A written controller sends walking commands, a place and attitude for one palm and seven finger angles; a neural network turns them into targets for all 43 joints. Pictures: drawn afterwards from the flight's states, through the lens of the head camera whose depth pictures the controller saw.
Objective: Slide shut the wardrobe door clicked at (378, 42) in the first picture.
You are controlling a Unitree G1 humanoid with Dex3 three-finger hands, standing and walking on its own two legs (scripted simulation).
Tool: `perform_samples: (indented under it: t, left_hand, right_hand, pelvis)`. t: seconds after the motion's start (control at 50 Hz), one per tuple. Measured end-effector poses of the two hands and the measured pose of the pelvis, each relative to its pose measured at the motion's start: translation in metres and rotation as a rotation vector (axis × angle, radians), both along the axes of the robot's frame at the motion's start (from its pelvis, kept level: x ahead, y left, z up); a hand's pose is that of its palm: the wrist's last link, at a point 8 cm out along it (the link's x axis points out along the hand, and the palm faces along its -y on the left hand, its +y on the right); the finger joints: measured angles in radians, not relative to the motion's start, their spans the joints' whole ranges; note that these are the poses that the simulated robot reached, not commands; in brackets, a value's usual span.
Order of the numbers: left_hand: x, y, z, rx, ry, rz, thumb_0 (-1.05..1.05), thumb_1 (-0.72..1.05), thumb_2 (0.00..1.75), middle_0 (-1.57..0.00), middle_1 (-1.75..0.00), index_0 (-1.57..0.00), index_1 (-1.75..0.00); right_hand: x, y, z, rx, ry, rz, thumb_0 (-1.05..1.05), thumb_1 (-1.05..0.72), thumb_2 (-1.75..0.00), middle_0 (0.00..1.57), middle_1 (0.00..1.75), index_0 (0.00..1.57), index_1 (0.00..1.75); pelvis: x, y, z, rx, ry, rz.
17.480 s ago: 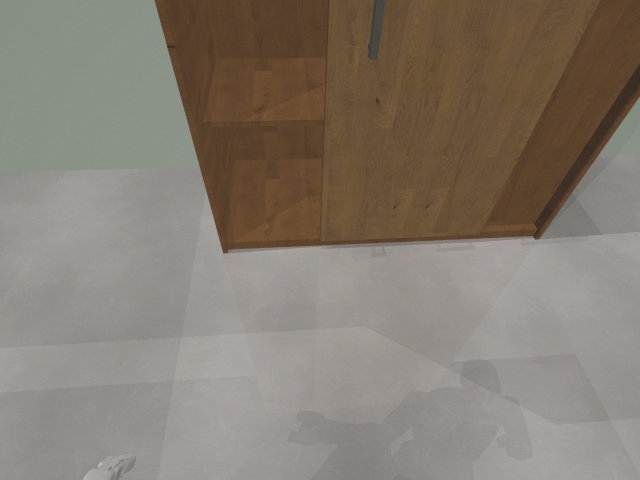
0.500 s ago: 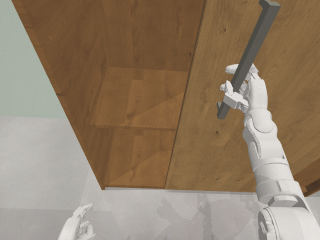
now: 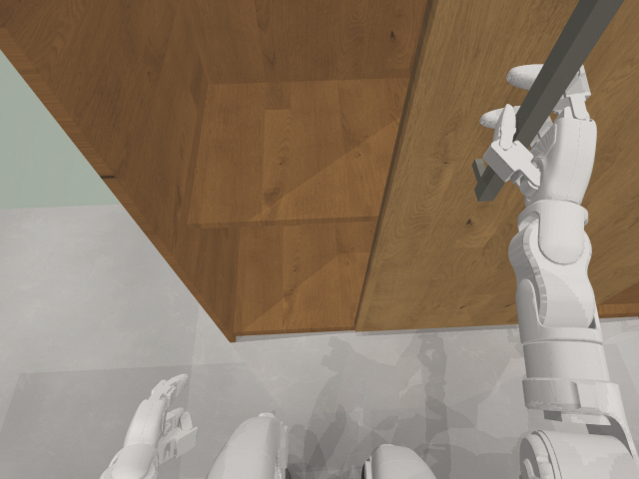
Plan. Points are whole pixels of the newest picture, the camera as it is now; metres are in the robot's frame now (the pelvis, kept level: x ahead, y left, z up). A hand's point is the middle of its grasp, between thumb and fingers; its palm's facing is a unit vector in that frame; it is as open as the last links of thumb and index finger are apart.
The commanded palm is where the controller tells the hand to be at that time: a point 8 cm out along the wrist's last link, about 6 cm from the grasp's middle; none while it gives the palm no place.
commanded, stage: step sideways, sliding the door along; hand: right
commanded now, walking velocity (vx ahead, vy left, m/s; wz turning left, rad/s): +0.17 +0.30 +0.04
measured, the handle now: (536, 83) +0.45 -0.22 +0.20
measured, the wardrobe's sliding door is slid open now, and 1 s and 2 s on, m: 0.37 0.29 0.11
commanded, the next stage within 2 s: none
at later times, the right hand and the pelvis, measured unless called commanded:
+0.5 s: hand (467, 140) +0.42 -0.16 +0.16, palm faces +0.49 +0.87 -0.04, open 6.4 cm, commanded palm +0.38 -0.12 +0.17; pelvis +0.07 +0.10 +0.00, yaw -5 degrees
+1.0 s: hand (405, 146) +0.42 -0.09 +0.16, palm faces +0.43 +0.90 -0.01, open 6.6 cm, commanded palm +0.38 -0.06 +0.17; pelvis +0.09 +0.13 +0.00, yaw -2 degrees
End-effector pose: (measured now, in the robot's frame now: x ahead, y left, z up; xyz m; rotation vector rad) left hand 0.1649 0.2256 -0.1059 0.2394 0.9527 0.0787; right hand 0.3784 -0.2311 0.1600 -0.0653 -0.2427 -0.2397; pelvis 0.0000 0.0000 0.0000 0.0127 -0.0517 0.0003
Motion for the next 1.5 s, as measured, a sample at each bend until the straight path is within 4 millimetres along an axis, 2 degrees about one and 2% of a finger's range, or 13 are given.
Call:
perform_samples:
  t: [0.12,0.22,0.32,0.46,0.56,0.66,0.76,0.88,1.06,1.16,1.26,1.4,1.5]
  left_hand:
    - [0.039,-0.004,0.007,-0.051,-0.021,-0.117,0.01,0.9,0.89,-0.19,-0.3,-0.2,-0.3]
    - [0.084,0.004,0.0,-0.106,-0.078,-0.197,0.01,0.9,0.89,-0.2,-0.3,-0.2,-0.3]
    - [0.123,0.029,0.001,-0.102,-0.137,-0.18,0.01,0.9,0.89,-0.2,-0.3,-0.2,-0.3]
    - [0.144,0.066,0.009,-0.054,-0.166,-0.183,0.01,0.9,0.89,-0.19,-0.3,-0.2,-0.3]
    - [0.143,0.078,0.014,-0.035,-0.141,-0.158,0.01,0.9,0.9,-0.19,-0.3,-0.2,-0.3]
    - [0.139,0.074,0.018,-0.021,-0.141,-0.131,0.01,0.9,0.9,-0.19,-0.3,-0.2,-0.3]
    - [0.138,0.059,0.018,-0.087,-0.12,-0.2,0.01,0.9,0.9,-0.19,-0.3,-0.2,-0.3]
    - [0.154,0.054,0.005,-0.172,-0.141,-0.253,0.01,0.9,0.89,-0.2,-0.3,-0.2,-0.3]
    - [0.153,0.093,0.024,-0.073,-0.182,-0.174,0.01,0.9,0.89,-0.2,-0.3,-0.2,-0.3]
    - [0.143,0.109,0.028,-0.081,-0.165,-0.201,0.01,0.9,0.9,-0.19,-0.3,-0.2,-0.3]
    - [0.14,0.128,0.016,-0.119,-0.174,-0.189,0.01,0.9,0.89,-0.2,-0.3,-0.2,-0.3]
    - [0.117,0.162,0.019,-0.065,-0.177,-0.086,0.01,0.9,0.89,-0.2,-0.3,-0.2,-0.3]
    - [0.098,0.175,0.013,-0.077,-0.125,-0.11,0.01,0.9,0.9,-0.19,-0.3,-0.2,-0.3]
  right_hand:
    - [0.0,0.004,0.0,0.016,0.012,-0.057,-0.01,-0.77,-0.87,0.42,1.4,0.23,1.38]
    - [0.0,0.01,-0.001,-0.002,-0.007,-0.14,-0.01,-0.75,-0.87,0.43,1.4,0.21,1.39]
    - [0.0,0.018,-0.002,-0.024,-0.027,-0.222,-0.02,-0.74,-0.87,0.44,1.4,0.16,1.39]
    - [0.0,0.031,-0.002,-0.021,-0.038,-0.25,-0.01,-0.75,-0.85,0.45,1.4,0.14,1.4]
    - [-0.001,0.043,-0.002,-0.014,-0.039,-0.26,-0.01,-0.76,-0.85,0.45,1.4,0.13,1.4]
    - [-0.002,0.054,-0.003,0.008,-0.055,-0.205,0.0,-0.77,-0.83,0.45,1.4,0.13,1.37]
    - [-0.002,0.066,-0.003,0.005,-0.057,-0.2,0.0,-0.77,-0.83,0.45,1.4,0.13,1.35]
    - [-0.003,0.083,-0.005,-0.037,-0.071,-0.23,-0.02,-0.78,-0.83,0.45,1.4,0.08,1.32]
    - [-0.004,0.105,-0.004,0.011,-0.066,-0.166,0.0,-0.79,-0.83,0.45,1.4,0.1,1.31]
    - [-0.005,0.12,-0.004,0.015,-0.061,-0.169,0.0,-0.79,-0.83,0.42,1.4,0.1,1.31]
    - [-0.005,0.137,-0.005,-0.019,-0.071,-0.195,-0.01,-0.8,-0.84,0.43,1.4,0.06,1.28]
    - [-0.006,0.159,-0.004,0.02,-0.059,-0.158,0.0,-0.8,-0.83,0.39,1.4,0.09,1.28]
    - [-0.007,0.176,-0.004,0.015,-0.053,-0.14,0.01,-0.81,-0.84,0.37,1.4,0.06,1.28]
  pelvis:
    - [0.016,0.029,0.007,0.048,-0.022,-0.032]
    - [0.04,0.065,-0.006,0.051,-0.047,-0.055]
    - [0.054,0.085,-0.01,0.047,-0.03,-0.095]
    - [0.068,0.1,-0.004,0.028,-0.001,-0.084]
    - [0.076,0.101,0.005,-0.001,0.032,-0.093]
    - [0.084,0.093,0.004,0.028,0.036,-0.073]
    - [0.091,0.105,0.008,0.046,0.008,-0.047]
    - [0.095,0.13,-0.003,0.037,-0.021,-0.063]
    - [0.083,0.132,0.005,0.02,0.022,-0.037]
    - [0.083,0.149,0.007,0.049,-0.003,-0.027]
    - [0.08,0.176,-0.004,0.045,-0.028,-0.031]
    - [0.069,0.181,-0.002,0.01,0.024,-0.023]
    - [0.063,0.199,-0.003,0.012,0.006,-0.02]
